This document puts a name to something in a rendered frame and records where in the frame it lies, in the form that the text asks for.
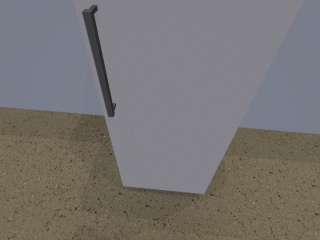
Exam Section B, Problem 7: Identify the handle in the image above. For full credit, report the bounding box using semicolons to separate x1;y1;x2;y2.
82;5;116;117

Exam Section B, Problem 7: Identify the fridge door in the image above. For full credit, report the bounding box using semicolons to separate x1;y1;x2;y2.
73;0;304;194

